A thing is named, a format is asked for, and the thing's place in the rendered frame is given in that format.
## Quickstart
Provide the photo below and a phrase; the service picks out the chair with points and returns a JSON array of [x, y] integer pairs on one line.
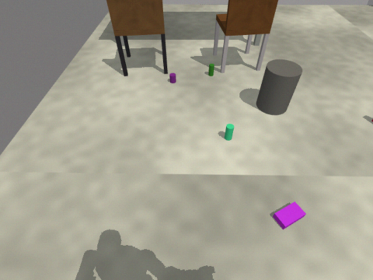
[[245, 17], [137, 17]]

